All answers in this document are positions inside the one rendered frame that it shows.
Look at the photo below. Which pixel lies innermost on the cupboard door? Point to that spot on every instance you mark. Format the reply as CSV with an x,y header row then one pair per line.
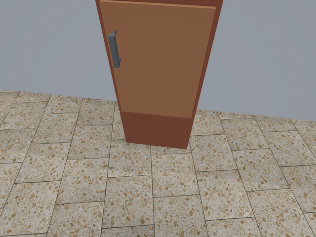
x,y
162,49

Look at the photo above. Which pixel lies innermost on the handle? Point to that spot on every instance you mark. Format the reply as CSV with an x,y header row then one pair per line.
x,y
114,50

